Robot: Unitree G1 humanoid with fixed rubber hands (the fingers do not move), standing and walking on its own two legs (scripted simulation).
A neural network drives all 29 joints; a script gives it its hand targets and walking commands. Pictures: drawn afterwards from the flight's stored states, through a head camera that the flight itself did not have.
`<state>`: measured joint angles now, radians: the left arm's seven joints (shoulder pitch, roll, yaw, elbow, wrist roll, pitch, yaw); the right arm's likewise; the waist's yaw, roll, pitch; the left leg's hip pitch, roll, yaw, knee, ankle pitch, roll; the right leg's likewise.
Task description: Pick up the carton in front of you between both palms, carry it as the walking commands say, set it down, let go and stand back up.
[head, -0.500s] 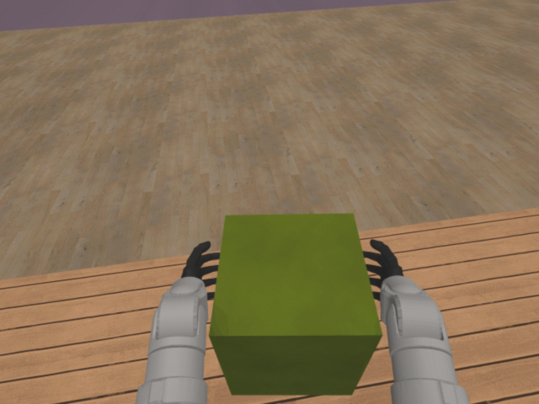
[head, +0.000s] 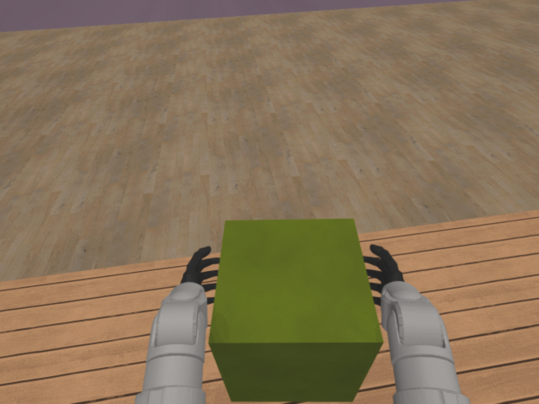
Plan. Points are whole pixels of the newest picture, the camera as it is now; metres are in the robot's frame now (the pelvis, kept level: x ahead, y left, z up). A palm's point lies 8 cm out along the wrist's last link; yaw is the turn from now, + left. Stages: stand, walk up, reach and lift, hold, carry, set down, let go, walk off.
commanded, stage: hold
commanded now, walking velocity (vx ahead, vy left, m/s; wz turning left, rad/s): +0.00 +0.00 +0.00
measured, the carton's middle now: (290, 313) +0.29 +0.00 -0.03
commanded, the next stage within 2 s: carry in 0.34 s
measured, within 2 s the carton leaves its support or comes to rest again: neither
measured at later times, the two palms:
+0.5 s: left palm (194, 283) +0.30 +0.15 +0.06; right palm (391, 282) +0.30 -0.15 +0.06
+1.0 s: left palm (202, 199) +0.47 +0.16 +0.07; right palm (359, 192) +0.49 -0.14 +0.08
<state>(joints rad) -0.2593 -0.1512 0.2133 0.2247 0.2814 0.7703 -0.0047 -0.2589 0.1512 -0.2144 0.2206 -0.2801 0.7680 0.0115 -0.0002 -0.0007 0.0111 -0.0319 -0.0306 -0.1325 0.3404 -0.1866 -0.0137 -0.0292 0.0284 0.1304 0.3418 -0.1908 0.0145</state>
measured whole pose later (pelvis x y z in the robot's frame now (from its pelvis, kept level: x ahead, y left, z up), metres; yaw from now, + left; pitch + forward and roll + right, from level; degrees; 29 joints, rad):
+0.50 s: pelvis +0.01 +0.00 -0.01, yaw +0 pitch +0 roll +0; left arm -0.24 -0.14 0.18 0.11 0.22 0.82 0.02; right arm -0.24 0.15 -0.19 0.11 -0.23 0.81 -0.02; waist 0.00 0.00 -0.10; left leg -0.24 0.00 -0.06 0.50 -0.31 -0.01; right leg -0.24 -0.01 0.05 0.52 -0.33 0.01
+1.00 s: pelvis +0.21 +0.00 +0.00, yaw +2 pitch +7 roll +2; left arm -0.15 -0.13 0.09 -0.36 0.10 1.21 0.10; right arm -0.15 0.13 -0.12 -0.37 -0.08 1.21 -0.10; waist 0.02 -0.03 -0.10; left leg -0.50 0.04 0.13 0.90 -0.44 0.01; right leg -0.11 -0.05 -0.16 0.34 -0.33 -0.01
